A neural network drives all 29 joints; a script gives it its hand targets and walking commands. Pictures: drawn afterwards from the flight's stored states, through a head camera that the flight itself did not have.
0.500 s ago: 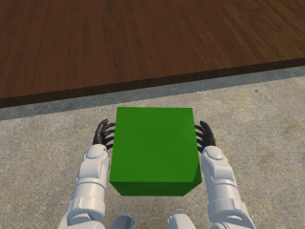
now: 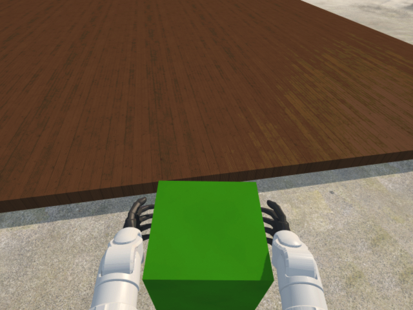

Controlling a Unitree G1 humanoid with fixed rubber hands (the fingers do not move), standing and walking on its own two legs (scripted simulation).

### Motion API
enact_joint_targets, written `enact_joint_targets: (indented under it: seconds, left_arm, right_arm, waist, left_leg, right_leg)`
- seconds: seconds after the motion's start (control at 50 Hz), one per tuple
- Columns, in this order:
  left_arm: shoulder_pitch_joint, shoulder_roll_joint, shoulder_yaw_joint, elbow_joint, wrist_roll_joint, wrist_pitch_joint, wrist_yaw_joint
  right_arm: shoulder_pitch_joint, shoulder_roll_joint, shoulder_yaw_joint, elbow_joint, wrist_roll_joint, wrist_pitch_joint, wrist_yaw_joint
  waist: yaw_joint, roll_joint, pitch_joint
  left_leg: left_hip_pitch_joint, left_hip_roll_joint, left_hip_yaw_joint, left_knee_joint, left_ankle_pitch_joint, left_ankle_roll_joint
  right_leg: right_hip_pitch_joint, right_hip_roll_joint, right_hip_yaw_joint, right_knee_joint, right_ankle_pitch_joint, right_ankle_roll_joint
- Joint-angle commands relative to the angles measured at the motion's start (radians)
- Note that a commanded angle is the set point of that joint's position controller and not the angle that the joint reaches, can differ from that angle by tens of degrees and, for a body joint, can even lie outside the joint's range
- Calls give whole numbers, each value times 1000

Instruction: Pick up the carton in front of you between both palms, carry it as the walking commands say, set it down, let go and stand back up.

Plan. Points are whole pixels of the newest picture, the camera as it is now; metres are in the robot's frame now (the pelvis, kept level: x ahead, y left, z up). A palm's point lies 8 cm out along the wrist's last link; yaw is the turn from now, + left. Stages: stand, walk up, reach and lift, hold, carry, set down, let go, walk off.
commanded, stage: reach and lift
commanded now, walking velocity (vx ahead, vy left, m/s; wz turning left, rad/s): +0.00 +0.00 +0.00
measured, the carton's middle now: (206, 251) +0.30 +0.00 -0.05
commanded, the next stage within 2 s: hold in 0.98 s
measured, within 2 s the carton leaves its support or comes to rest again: neither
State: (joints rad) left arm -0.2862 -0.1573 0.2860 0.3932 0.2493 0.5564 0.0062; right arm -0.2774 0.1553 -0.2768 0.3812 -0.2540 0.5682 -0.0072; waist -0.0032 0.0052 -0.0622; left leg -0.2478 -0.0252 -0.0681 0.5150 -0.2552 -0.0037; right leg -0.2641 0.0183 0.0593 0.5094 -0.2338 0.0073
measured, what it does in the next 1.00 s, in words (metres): stands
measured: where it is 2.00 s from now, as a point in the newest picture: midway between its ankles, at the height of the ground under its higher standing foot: outside the picture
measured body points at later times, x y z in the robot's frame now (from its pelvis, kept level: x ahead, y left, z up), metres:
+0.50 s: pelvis +0.00 +0.00 +0.01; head -0.02 +0.00 +0.46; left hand +0.31 +0.15 +0.03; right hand +0.31 -0.15 +0.03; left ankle +0.01 +0.12 -0.74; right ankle +0.02 -0.13 -0.74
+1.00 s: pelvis +0.01 +0.00 +0.01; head -0.02 +0.00 +0.46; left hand +0.31 +0.15 +0.04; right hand +0.31 -0.15 +0.04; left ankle +0.01 +0.12 -0.74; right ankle +0.02 -0.13 -0.74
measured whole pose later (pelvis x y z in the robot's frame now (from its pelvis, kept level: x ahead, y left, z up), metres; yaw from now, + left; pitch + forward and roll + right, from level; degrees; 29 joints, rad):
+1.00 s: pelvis +0.01 +0.00 +0.01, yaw +0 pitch -6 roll +0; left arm -0.26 -0.15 0.23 0.26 0.27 0.69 -0.02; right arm -0.25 0.15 -0.22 0.25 -0.27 0.70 0.01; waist 0.00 0.00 0.03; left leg -0.06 -0.02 -0.07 0.37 -0.21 0.00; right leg -0.08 0.01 0.06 0.37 -0.19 0.01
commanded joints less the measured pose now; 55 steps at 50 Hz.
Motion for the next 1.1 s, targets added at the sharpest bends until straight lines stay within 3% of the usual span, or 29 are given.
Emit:
enact_joint_targets:
  seconds: [0.0,0.06,0.22,0.64,0.96,1.08]
  left_arm:
    - [-474,-953,-519,50,-160,28,-246]
    - [-526,-948,-474,78,-139,30,-255]
    - [-614,-974,-498,40,-153,21,-261]
    - [-436,-926,-548,-95,-181,67,-246]
    - [-415,-915,-578,-165,-202,104,-236]
    - [-366,-893,-632,-259,-235,152,-225]
  right_arm:
    - [-491,940,519,31,166,17,246]
    - [-543,935,473,64,144,20,257]
    - [-638,961,503,21,162,10,264]
    - [-455,924,552,-111,193,57,243]
    - [-438,901,580,-183,213,92,237]
    - [-393,886,644,-280,250,140,227]
  waist:
    - [-3,-3,-117]
    - [2,-2,-81]
    - [2,-3,-175]
    - [2,-6,-186]
    - [1,-1,-158]
    - [4,-3,-183]
  left_leg:
    - [53,-59,-13,-128,75,11]
    - [44,-56,-6,-137,8,15]
    - [82,-56,-2,-130,31,13]
    - [192,-68,-9,-170,266,1]
    - [214,-67,-15,-187,262,-3]
    - [255,-66,-20,-204,327,-7]
  right_leg:
    - [121,64,13,-105,78,-16]
    - [116,61,6,-111,10,-20]
    - [167,61,1,-107,34,-16]
    - [268,71,14,-156,262,-3]
    - [272,74,12,-169,245,0]
    - [317,72,18,-189,305,6]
